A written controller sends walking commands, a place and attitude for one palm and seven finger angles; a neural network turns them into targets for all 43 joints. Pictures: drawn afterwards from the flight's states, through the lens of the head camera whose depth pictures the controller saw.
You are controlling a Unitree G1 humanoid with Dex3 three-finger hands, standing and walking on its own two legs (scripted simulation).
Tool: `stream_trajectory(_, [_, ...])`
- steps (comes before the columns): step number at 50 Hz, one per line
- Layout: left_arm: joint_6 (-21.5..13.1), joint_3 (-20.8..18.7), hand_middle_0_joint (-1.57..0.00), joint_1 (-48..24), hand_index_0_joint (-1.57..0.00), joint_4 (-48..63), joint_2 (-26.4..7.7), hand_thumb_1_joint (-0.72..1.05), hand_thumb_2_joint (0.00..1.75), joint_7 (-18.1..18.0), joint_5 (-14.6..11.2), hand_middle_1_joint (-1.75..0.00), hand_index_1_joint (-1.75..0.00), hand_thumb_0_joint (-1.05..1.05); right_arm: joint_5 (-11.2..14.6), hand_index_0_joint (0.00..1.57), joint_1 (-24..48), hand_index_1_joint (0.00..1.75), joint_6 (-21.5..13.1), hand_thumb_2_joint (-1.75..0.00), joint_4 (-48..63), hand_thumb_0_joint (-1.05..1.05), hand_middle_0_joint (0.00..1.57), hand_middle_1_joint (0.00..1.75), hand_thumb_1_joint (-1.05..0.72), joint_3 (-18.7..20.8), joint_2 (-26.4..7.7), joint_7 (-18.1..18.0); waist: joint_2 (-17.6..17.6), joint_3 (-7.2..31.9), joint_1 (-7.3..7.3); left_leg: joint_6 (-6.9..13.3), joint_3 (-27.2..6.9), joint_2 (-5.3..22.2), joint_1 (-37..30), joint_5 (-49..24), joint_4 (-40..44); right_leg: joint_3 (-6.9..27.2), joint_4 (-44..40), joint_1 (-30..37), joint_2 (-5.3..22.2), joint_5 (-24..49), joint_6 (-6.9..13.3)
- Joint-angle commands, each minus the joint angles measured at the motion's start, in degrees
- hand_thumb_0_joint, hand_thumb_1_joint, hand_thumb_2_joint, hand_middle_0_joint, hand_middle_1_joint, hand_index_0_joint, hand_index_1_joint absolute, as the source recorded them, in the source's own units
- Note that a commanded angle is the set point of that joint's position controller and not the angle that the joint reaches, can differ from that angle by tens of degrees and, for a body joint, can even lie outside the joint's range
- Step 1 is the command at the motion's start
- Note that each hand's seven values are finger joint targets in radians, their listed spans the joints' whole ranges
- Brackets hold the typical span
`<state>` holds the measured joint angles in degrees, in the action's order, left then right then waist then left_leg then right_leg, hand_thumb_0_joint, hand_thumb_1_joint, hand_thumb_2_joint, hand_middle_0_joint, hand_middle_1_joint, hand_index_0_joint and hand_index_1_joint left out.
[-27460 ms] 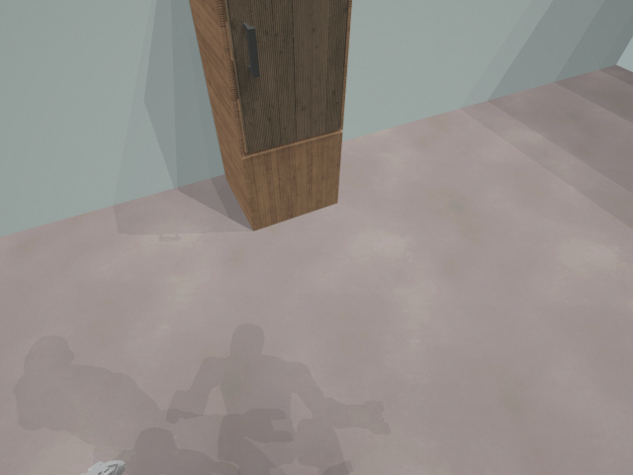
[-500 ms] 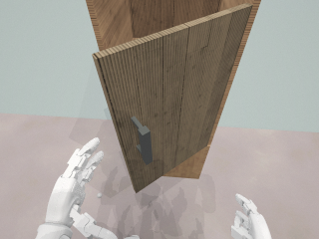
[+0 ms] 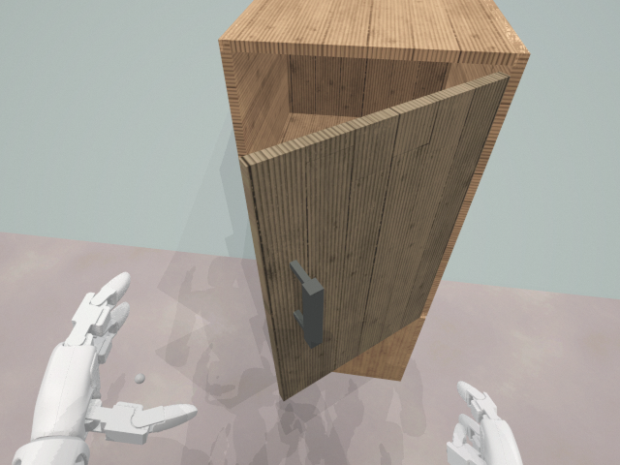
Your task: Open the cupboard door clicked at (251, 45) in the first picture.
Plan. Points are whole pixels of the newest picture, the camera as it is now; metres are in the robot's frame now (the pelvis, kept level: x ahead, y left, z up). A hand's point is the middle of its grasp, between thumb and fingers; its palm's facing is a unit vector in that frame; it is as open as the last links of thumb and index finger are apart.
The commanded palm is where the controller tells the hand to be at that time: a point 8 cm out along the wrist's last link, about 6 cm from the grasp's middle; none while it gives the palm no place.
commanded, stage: draw the hand back to the body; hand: left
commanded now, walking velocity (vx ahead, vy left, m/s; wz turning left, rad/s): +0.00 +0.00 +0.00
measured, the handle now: (305, 305) +0.32 +0.04 +0.04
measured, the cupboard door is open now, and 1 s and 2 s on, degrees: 40 40 40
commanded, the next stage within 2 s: step back with the hand held close in 0.84 s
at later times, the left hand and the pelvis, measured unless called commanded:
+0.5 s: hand (54, 318) +0.20 +0.26 +0.18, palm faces +0.45 -0.79 -0.41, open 8.6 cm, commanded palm +0.15 +0.29 +0.20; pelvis +0.01 +0.00 +0.02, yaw -1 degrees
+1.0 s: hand (74, 324) +0.19 +0.24 +0.18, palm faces +0.44 -0.80 -0.40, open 7.4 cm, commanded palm +0.15 +0.27 +0.20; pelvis +0.00 -0.02 +0.03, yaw -1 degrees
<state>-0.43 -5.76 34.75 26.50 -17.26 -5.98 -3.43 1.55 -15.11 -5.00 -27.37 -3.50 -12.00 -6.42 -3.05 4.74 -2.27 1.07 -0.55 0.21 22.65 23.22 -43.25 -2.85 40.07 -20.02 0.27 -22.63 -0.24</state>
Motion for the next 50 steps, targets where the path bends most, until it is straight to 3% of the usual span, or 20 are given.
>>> stream_trajectory(1, [-3.9,-6.8,-0.17,-5.7,-0.17,12.8,-7.2,0.13,0.57,-2.4,1.0,-0.3,-0.3,0.0,-0.6,0.2,7.0,0.3,-3.8,-0.9,7.4,0.0,0.2,0.3,-0.9,2.3,-6.1,-0.5,-0.2,1.4,0.3,0.0,-1.4,0.4,-7.0,-14.4,12.2,-0.1,-10.0,3.9,0.1,12.2,1.4])
stream_trajectory(8, [-4.6,-10.7,-0.18,-5.7,-0.18,12.2,-8.5,0.37,0.68,-2.4,0.8,-0.3,-0.3,0.0,-0.9,0.2,9.2,0.3,-4.8,-0.9,4.4,0.0,0.2,0.3,-0.9,2.6,-6.3,0.4,-0.3,0.3,-0.59,-0.5,-1.1,1.0,-11.7,-22.6,16.6,-0.5,-13.3,9.7,0.0,17.3,1.3])
stream_trajectory(16, [-5.6,-17.0,-0.19,-8.0,-0.19,11.1,-11.3,0.65,0.8,-2.4,0.2,-0.3,-0.3,0.0,-1.1,0.2,10.3,0.3,-4.5,-0.9,2.4,0.0,0.2,0.3,-0.9,3.5,-6.4,1.0,0.0,-0.4,-1.26,-0.5,0.2,0.9,-14.3,-23.8,19.6,0.0,-16.7,13.3,-0.3,20.1,1.3])
stream_trajectory(21, [-6.3,-20.0,-0.2,-10.6,-0.2,11.3,-13.1,0.83,0.87,-2.4,-0.1,-0.3,-0.3,0.0,-1.1,0.2,10.8,0.3,-4.3,-0.9,1.4,0.0,0.2,0.3,-0.9,3.9,-6.5,1.2,-2.3,-0.3,-1.42,-0.5,0.8,0.8,-16.2,-25.6,20.2,0.4,-18.0,14.2,-0.3,21.9,1.2])
stream_trajectory(23, [-6.4,-21.2,-0.2,-11.6,-0.2,10.0,-13.6,0.9,0.9,-2.5,-0.4,-0.3,-0.3,0.0,-1.2,0.2,11.2,0.3,-4.2,-0.9,1.0,0.0,0.2,0.3,-0.9,3.9,-6.6,1.2,-0.9,-1.3,-1.43,-0.4,0.8,0.7,-15.8,-24.7,20.8,0.3,-18.5,14.7,-0.3,21.8,1.2])
stream_trajectory(25, [-6.2,-18.6,-0.2,-10.3,-0.2,7.6,-10.6,0.9,0.9,-1.9,-0.5,-0.3,-0.3,0.0,-1.0,0.2,11.3,0.3,-3.8,-0.9,1.0,0.0,0.2,0.3,-0.9,4.3,-6.7,1.4,0.8,-2.8,-1.07,-0.2,1.2,0.8,-16.1,-23.3,21.1,0.3,-19.2,13.6,-0.5,20.8,0.9])
stream_trajectory(28, [-6.5,-18.2,-0.2,-11.3,-0.2,8.4,-10.9,0.9,0.9,-1.8,-0.3,-0.3,-0.3,0.0,-1.2,0.2,11.4,0.3,-3.8,-0.9,0.9,0.0,0.2,0.3,-0.9,4.4,-7.1,1.6,-1.3,-2.3,-1.18,-0.2,0.9,0.7,-16.4,-22.7,21.8,0.4,-19.6,14.3,-0.3,20.0,1.0])
stream_trajectory(31, [-6.9,-19.3,-0.2,-11.2,-0.2,9.1,-12.1,0.9,0.9,-2.0,-0.2,-0.3,-0.3,0.0,-1.3,0.2,11.7,0.3,-3.9,-0.9,0.8,0.0,0.2,0.3,-0.9,4.6,-6.9,1.4,0.8,-1.2,-1.45,0.1,1.2,0.5,-17.0,-22.9,21.6,0.6,-19.7,14.9,-0.4,21.1,0.9])
stream_trajectory(32, [-6.8,-20.3,-0.2,-11.2,-0.2,9.2,-13.4,0.9,0.9,-2.1,-0.1,-0.3,-0.3,0.0,-1.3,0.2,12.0,0.3,-4.0,-0.9,0.6,0.0,0.2,0.3,-0.9,4.6,-7.0,1.3,-0.4,-0.9,-1.7,0.1,1.4,0.5,-17.4,-22.7,21.5,0.8,-20.1,15.2,-0.4,21.3,0.9])
stream_trajectory(35, [-7.2,-20.1,-0.2,-11.8,-0.2,9.9,-13.0,0.9,0.9,-2.1,-0.2,-0.3,-0.3,0.0,-1.2,0.2,12.0,0.3,-4.2,-0.9,0.6,0.0,0.2,0.3,-0.9,4.5,-6.6,1.2,-0.1,-1.5,-1.45,0.0,1.3,0.3,-17.3,-21.8,21.7,0.8,-20.4,14.8,-0.4,20.4,0.9])
stream_trajectory(38, [-7.4,-19.8,-0.2,-12.5,-0.2,9.8,-12.8,0.9,0.9,-2.2,-0.1,-0.3,-0.3,0.0,-1.2,0.2,12.2,0.3,-4.6,-0.9,0.2,0.0,0.2,0.3,-0.9,4.4,-6.4,1.0,-2.5,-2.9,-1.35,0.0,1.5,0.2,-17.5,-20.4,21.9,1.0,-21.2,14.1,-0.3,19.1,0.9])
stream_trajectory(41, [-7.5,-19.8,-0.2,-12.0,-0.2,8.7,-12.6,0.9,0.9,-2.0,-0.3,-0.3,-0.3,0.0,-1.2,0.2,12.3,0.3,-4.7,-0.9,0.1,0.0,0.2,0.3,-0.9,4.5,-6.5,1.0,0.1,-2.9,-1.42,0.2,1.6,0.2,-17.8,-19.3,21.9,1.2,-21.7,13.8,-0.4,18.1,0.7])
stream_trajectory(46, [-8.0,-19.8,-0.2,-11.2,-0.2,7.6,-12.2,0.9,0.9,-1.8,-0.4,-0.3,-0.3,0.0,-1.3,0.2,12.4,0.3,-4.9,-0.9,-0.3,0.0,0.2,0.3,-0.9,4.8,-6.5,1.0,1.5,-2.7,-1.45,0.5,2.1,0.1,-18.1,-20.4,21.6,1.5,-22.0,14.2,-0.3,19.7,0.4])
stream_trajectory(47, [-7.9,-20.0,-0.2,-11.3,-0.2,7.1,-12.5,0.9,0.9,-1.8,-0.2,-0.3,-0.3,0.0,-1.3,0.2,12.7,0.3,-5.0,-0.9,-0.6,0.0,0.2,0.3,-0.9,4.9,-6.6,1.0,0.5,-2.9,-1.54,0.5,2.3,0.1,-18.5,-20.6,21.5,1.5,-22.5,14.0,-0.3,19.9,0.5])
stream_trajectory(48, [-8.3,-19.8,-0.2,-16.0,-0.2,9.6,-13.4,0.9,0.9,-2.0,-0.3,-0.3,-0.3,0.0,-1.3,0.2,12.7,0.3,-5.1,-0.9,-0.6,0.0,0.2,0.3,-0.9,4.7,-6.6,0.9,-0.6,-1.9,-1.06,0.6,2.2,-0.1,-18.9,-20.2,21.6,1.8,-22.3,14.2,0.0,19.7,0.4])
stream_trajectory(49, [-10.3,-26.8,-0.2,-20.0,-0.2,10.5,-19.8,0.9,0.9,-2.3,0.2,-0.3,-0.3,0.0,-0.8,0.2,11.0,0.3,-3.7,-0.9,1.0,0.0,0.2,0.3,-0.9,5.0,-8.0,1.1,1.4,-6.6,1.14,1.2,0.7,1.0,-14.8,-18.0,19.0,6.5,-25.3,8.7,2.5,23.3,0.3])
stream_trajectory(50, [-10.2,-23.7,-0.2,-13.6,-0.2,5.0,-15.7,0.9,0.9,-1.6,0.2,-0.3,-0.3,0.0,-1.1,0.2,11.2,0.3,-2.6,-0.9,-0.2,0.0,0.2,0.3,-0.9,5.2,-7.4,1.2,4.1,-5.2,1.53,1.2,0.4,0.8,-15.3,-17.8,17.6,6.5,-25.3,9.0,3.8,25.0,0.6])
